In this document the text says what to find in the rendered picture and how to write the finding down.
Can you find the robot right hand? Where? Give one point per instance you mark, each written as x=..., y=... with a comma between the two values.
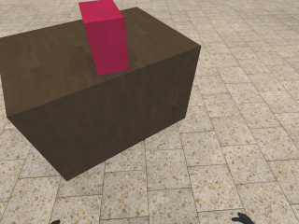
x=242, y=218

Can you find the pedestal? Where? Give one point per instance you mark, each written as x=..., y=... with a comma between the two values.
x=76, y=119

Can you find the carton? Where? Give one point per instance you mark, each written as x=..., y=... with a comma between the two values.
x=105, y=29

